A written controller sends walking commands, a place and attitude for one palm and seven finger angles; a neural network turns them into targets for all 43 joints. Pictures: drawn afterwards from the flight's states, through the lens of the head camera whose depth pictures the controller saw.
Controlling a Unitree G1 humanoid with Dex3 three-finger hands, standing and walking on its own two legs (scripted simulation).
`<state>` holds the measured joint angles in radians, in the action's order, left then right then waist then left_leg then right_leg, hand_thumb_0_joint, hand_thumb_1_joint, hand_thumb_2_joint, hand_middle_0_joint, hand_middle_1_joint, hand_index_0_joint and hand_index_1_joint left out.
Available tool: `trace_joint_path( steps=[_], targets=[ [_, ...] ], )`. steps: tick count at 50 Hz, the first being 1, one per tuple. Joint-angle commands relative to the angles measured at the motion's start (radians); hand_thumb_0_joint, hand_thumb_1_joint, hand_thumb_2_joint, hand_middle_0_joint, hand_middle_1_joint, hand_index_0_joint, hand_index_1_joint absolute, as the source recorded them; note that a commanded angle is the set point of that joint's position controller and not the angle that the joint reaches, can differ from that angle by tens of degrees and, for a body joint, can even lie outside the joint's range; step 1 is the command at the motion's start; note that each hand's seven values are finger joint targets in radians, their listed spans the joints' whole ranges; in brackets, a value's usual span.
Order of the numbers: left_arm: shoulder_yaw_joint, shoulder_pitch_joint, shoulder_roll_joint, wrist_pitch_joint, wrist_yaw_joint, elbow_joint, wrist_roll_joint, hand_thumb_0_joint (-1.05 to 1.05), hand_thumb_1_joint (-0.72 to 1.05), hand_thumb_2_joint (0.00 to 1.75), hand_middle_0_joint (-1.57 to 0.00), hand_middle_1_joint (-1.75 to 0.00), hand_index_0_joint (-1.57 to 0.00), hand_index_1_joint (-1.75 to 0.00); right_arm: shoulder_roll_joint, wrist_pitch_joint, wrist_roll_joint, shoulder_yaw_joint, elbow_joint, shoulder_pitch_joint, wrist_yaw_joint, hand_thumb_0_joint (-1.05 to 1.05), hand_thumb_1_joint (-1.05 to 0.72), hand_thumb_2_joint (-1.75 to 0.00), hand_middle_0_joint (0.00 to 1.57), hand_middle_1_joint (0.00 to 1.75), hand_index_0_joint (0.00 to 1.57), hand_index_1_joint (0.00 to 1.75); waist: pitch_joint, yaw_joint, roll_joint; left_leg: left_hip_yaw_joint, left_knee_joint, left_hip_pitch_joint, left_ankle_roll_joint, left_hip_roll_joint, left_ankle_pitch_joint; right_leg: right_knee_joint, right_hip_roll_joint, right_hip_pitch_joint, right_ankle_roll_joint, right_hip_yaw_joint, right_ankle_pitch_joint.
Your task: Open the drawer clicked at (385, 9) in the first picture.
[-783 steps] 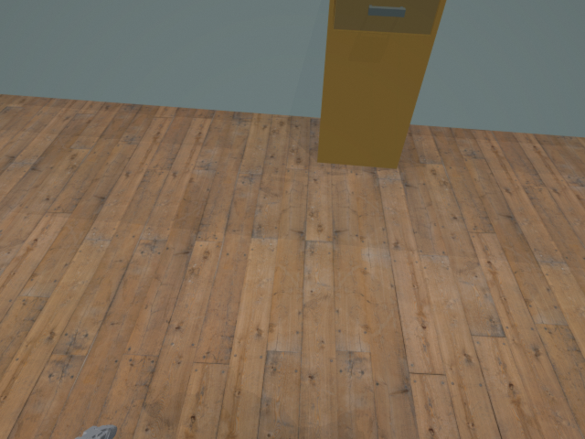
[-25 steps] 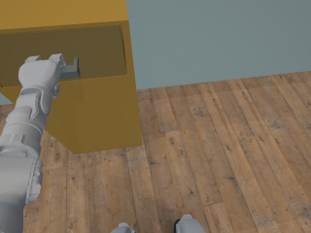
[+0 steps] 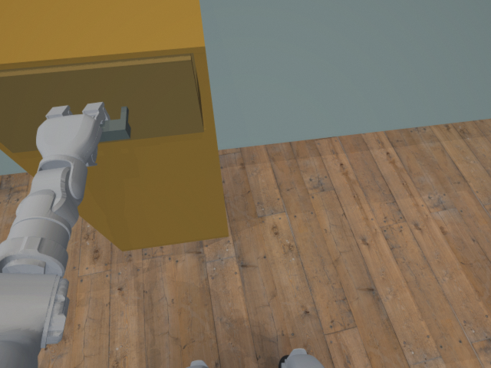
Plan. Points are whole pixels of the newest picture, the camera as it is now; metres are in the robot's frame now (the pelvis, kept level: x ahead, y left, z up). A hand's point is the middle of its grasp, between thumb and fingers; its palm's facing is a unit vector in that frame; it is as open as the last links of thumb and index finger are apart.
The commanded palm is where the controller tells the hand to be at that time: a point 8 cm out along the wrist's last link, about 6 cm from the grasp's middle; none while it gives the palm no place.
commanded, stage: pull the drawer open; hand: left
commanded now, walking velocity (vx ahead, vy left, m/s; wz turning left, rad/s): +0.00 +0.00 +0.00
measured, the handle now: (89, 123) +0.52 +0.26 +0.05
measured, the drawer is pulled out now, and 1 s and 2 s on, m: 0.01 0.13 0.25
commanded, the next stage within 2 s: none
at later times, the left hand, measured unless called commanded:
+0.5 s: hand (84, 185) +0.41 +0.26 +0.03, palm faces -0.04 -0.02 -1.00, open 6.1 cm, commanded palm +0.37 +0.25 +0.08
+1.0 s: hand (80, 220) +0.35 +0.25 +0.03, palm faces -0.01 -0.03 -1.00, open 6.1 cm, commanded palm +0.31 +0.25 +0.08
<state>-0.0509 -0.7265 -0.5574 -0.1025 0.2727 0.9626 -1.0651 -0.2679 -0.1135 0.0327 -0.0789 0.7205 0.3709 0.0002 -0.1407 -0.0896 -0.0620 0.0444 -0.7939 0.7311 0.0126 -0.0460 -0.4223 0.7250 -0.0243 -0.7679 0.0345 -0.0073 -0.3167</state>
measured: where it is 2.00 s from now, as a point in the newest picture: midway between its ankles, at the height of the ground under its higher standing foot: outside the picture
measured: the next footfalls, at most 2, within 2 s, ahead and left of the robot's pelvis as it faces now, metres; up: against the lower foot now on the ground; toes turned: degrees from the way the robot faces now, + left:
none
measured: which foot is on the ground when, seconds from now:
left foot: down 0.00-1.00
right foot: down 0.00-1.00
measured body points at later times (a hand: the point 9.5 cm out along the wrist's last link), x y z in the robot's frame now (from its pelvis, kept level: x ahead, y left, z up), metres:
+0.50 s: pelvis +0.01 -0.01 +0.01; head +0.08 -0.02 +0.45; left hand +0.40 +0.26 +0.08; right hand +0.10 -0.28 -0.12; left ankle -0.04 +0.11 -0.70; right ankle +0.00 -0.15 -0.70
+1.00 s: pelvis +0.00 -0.01 +0.01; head +0.06 -0.04 +0.46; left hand +0.34 +0.25 +0.08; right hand +0.13 -0.27 -0.12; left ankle -0.04 +0.11 -0.70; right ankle +0.00 -0.15 -0.70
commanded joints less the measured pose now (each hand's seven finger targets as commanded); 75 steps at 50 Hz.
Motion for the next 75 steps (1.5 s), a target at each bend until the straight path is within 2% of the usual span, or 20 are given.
trace_joint_path(
  steps=[1,3,5,12,14,15,17,22,24,29,32,38,40,47,50,57,64,70,72,75],
  targets=[
    [-0.058,-0.231,-0.21,-0.027,0.042,-0.252,0.013,0.0,0.9,0.9,-0.4,-1.35,-0.4,-1.35,-0.159,0.008,-0.005,-0.054,-0.066,0.102,-0.007,0.0,-0.9,-0.9,0.2,0.3,0.2,0.3,-0.447,0.033,-0.01,-0.022,0.06,-0.284,0.019,0.035,0.655,-0.018,0.059,0.32,-0.061,-0.041,0.439],
    [-0.047,-0.176,-0.183,-0.016,0.052,-0.286,0.018,0.0,0.9,0.9,-0.4,-1.35,-0.4,-1.35,-0.155,0.005,-0.006,-0.056,-0.07,0.089,-0.004,0.0,-0.9,-0.9,0.2,0.3,0.2,0.3,-0.446,0.037,-0.035,-0.02,0.063,-0.312,0.018,0.032,0.697,-0.023,0.058,0.323,-0.062,-0.041,0.456],
    [-0.036,-0.168,-0.168,-0.003,0.058,-0.299,0.019,0.0,0.9,0.9,-0.4,-1.35,-0.4,-1.35,-0.156,0.004,-0.011,-0.054,-0.075,0.073,-0.004,0.0,-0.9,-0.9,0.2,0.3,0.2,0.3,-0.396,0.032,-0.008,-0.02,0.075,-0.305,0.017,0.033,0.67,-0.033,0.059,0.319,-0.061,-0.047,0.44],
    [-0.033,-0.148,-0.159,0.024,0.073,-0.336,0.012,0.0,0.9,0.9,-0.4,-1.35,-0.4,-1.35,-0.153,0.003,-0.016,-0.051,-0.084,0.033,-0.011,0.0,-0.9,-0.9,0.2,0.3,0.2,0.3,-0.38,0.035,0.01,-0.022,0.093,-0.33,0.016,0.038,0.648,-0.045,0.058,0.339,-0.065,-0.05,0.427],
    [0.004,-0.155,-0.113,0.029,0.071,-0.318,0.01,0.0,0.9,0.9,-0.4,-1.35,-0.4,-1.35,-0.147,0.006,-0.02,-0.05,-0.088,0.025,-0.014,0.0,-0.9,-0.9,0.2,0.3,0.2,0.3,-0.342,0.026,0.013,-0.017,0.1,-0.33,0.015,0.042,0.6,-0.053,0.058,0.32,-0.062,-0.054,0.405],
    [-0.021,-0.155,-0.144,0.029,0.073,-0.321,0.006,0.0,0.9,0.9,-0.4,-1.35,-0.4,-1.35,-0.149,0.007,-0.019,-0.049,-0.086,0.021,-0.017,0.0,-0.9,-0.9,0.2,0.3,0.2,0.3,-0.354,0.037,0.013,-0.017,0.103,-0.328,0.015,0.043,0.598,-0.05,0.056,0.334,-0.064,-0.05,0.405],
    [-0.001,-0.12,-0.113,0.032,0.07,-0.341,0.009,0.0,0.9,0.9,-0.4,-1.35,-0.4,-1.35,-0.144,0.008,-0.019,-0.049,-0.101,0.007,-0.017,0.0,-0.9,-0.9,0.2,0.3,0.2,0.3,-0.374,0.042,0.0,-0.015,0.101,-0.343,0.016,0.047,0.63,-0.052,0.056,0.351,-0.066,-0.048,0.426],
    [-0.035,-0.02,-0.13,0.029,0.063,-0.392,0.022,0.0,0.9,0.9,-0.4,-1.35,-0.4,-1.35,-0.142,0.012,-0.022,-0.045,-0.123,-0.025,-0.02,0.0,-0.9,-0.9,0.2,0.3,0.2,0.3,-0.371,0.065,0.027,-0.011,0.109,-0.331,0.017,0.048,0.635,-0.052,0.052,0.399,-0.065,-0.044,0.452],
    [-0.004,-0.013,-0.092,0.027,0.065,-0.432,0.019,0.0,0.9,0.9,-0.4,-1.35,-0.4,-1.35,-0.133,0.017,-0.024,-0.046,-0.133,-0.037,-0.02,0.0,-0.9,-0.9,0.2,0.3,0.2,0.3,-0.358,0.062,-0.006,-0.012,0.113,-0.352,0.014,0.046,0.644,-0.052,0.052,0.382,-0.065,-0.048,0.448],
    [-0.04,0.128,-0.102,0.036,0.072,-0.525,0.036,0.0,0.9,0.9,-0.4,-1.35,-0.4,-1.35,-0.132,0.027,-0.023,-0.045,-0.15,-0.067,-0.021,0.0,-0.9,-0.9,0.2,0.3,0.2,0.3,-0.356,0.083,0.012,-0.004,0.122,-0.35,0.016,0.048,0.648,-0.058,0.049,0.43,-0.064,-0.045,0.485],
    [-0.031,0.138,-0.091,0.049,0.079,-0.558,0.034,0.0,0.9,0.9,-0.4,-1.35,-0.4,-1.35,-0.135,0.033,-0.025,-0.041,-0.152,-0.085,-0.025,0.0,-0.9,-0.9,0.2,0.3,0.2,0.3,-0.321,0.071,0.026,-0.006,0.134,-0.347,0.013,0.047,0.602,-0.069,0.049,0.421,-0.064,-0.049,0.447],
    [-0.069,0.225,-0.119,0.063,0.089,-0.604,0.036,0.0,0.9,0.9,-0.4,-1.35,-0.4,-1.35,-0.13,0.043,-0.023,-0.036,-0.154,-0.115,-0.036,0.0,-0.9,-0.9,0.2,0.3,0.2,0.3,-0.314,0.099,0.013,0.003,0.154,-0.34,0.011,0.057,0.542,-0.074,0.045,0.457,-0.066,-0.043,0.434],
    [-0.057,0.225,-0.102,0.067,0.088,-0.597,0.04,0.0,0.9,0.9,-0.4,-1.35,-0.4,-1.35,-0.13,0.048,-0.027,-0.033,-0.151,-0.127,-0.041,0.0,-0.9,-0.9,0.2,0.3,0.2,0.3,-0.27,0.09,0.042,0.004,0.161,-0.329,0.012,0.058,0.495,-0.083,0.047,0.439,-0.065,-0.048,0.406],
    [-0.056,0.296,-0.088,0.075,0.093,-0.658,0.038,0.0,0.9,0.9,-0.4,-1.35,-0.4,-1.35,-0.124,0.064,-0.026,-0.032,-0.165,-0.155,-0.045,0.0,-0.9,-0.9,0.2,0.3,0.2,0.3,-0.293,0.11,0.025,-0.001,0.169,-0.36,0.008,0.057,0.523,-0.083,0.047,0.457,-0.069,-0.048,0.389],
    [-0.037,0.329,-0.062,0.082,0.09,-0.667,0.042,0.0,0.9,0.9,-0.4,-1.35,-0.4,-1.35,-0.12,0.072,-0.028,-0.028,-0.17,-0.168,-0.046,0.0,-0.9,-0.9,0.2,0.3,0.2,0.3,-0.254,0.107,0.037,0.001,0.172,-0.353,0.007,0.059,0.5,-0.087,0.047,0.444,-0.067,-0.05,0.386],
    [-0.09,0.477,-0.091,0.084,0.09,-0.754,0.051,0.0,0.9,0.9,-0.4,-1.35,-0.4,-1.35,-0.117,0.085,-0.021,-0.024,-0.186,-0.204,-0.05,0.0,-0.9,-0.9,0.2,0.3,0.2,0.3,-0.267,0.135,0.044,0.004,0.178,-0.361,0.006,0.058,0.531,-0.087,0.042,0.496,-0.066,-0.042,0.434],
    [-0.056,0.504,-0.046,0.095,0.105,-0.839,0.041,0.0,0.9,0.9,-0.4,-1.35,-0.4,-1.35,-0.105,0.096,-0.02,-0.018,-0.191,-0.237,-0.053,0.0,-0.9,-0.9,0.2,0.3,0.2,0.3,-0.223,0.126,0.018,0.005,0.185,-0.376,0.001,0.061,0.494,-0.091,0.042,0.464,-0.066,-0.047,0.393],
    [-0.025,0.577,-0.006,0.111,0.113,-0.908,0.04,0.0,0.9,0.9,-0.4,-1.35,-0.4,-1.35,-0.098,0.109,-0.015,-0.015,-0.194,-0.261,-0.047,0.0,-0.9,-0.9,0.2,0.3,0.2,0.3,-0.216,0.133,0.021,0.002,0.185,-0.402,-0.003,0.057,0.518,-0.09,0.042,0.46,-0.065,-0.05,0.388],
    [-0.056,0.635,-0.03,0.113,0.113,-0.935,0.042,0.0,0.9,0.9,-0.4,-1.35,-0.4,-1.35,-0.099,0.111,-0.013,-0.014,-0.201,-0.269,-0.047,0.0,-0.9,-0.9,0.2,0.3,0.2,0.3,-0.244,0.147,0.038,0.0,0.186,-0.409,-0.003,0.057,0.533,-0.09,0.042,0.489,-0.067,-0.048,0.396],
    [-0.035,0.649,-0.007,0.118,0.107,-0.935,0.042,0.0,0.9,0.9,-0.4,-1.35,-0.4,-1.35,-0.094,0.114,-0.012,-0.006,-0.202,-0.288,-0.048,0.0,-0.9,-0.9,0.2,0.3,0.2,0.3,-0.183,0.141,0.05,0.0,0.193,-0.388,-0.003,0.061,0.475,-0.096,0.042,0.467,-0.065,-0.05,0.368]
  ],
)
